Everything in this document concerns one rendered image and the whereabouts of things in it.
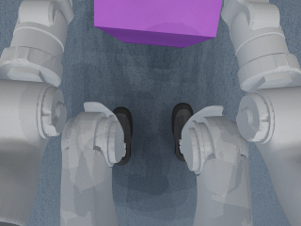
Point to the left robot thigh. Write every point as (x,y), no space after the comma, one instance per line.
(86,196)

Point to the left robot forearm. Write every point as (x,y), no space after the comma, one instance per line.
(38,42)

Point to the robot left foot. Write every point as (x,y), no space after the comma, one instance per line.
(126,121)

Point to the right robot forearm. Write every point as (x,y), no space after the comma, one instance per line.
(259,44)

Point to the carton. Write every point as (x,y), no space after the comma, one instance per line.
(170,23)

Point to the right robot upper arm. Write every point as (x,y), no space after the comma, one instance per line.
(271,118)

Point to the left robot upper arm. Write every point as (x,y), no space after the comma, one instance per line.
(31,112)

